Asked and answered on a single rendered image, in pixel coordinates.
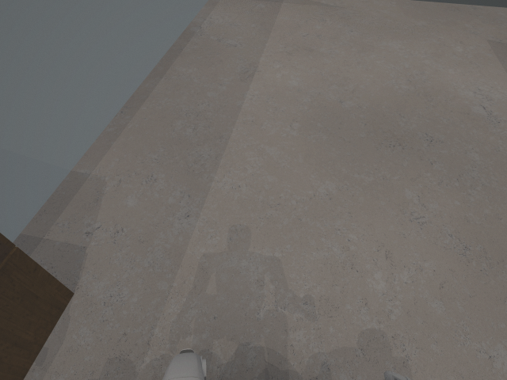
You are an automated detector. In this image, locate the robot left thigh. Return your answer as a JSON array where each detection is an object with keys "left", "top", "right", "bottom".
[{"left": 162, "top": 352, "right": 206, "bottom": 380}]

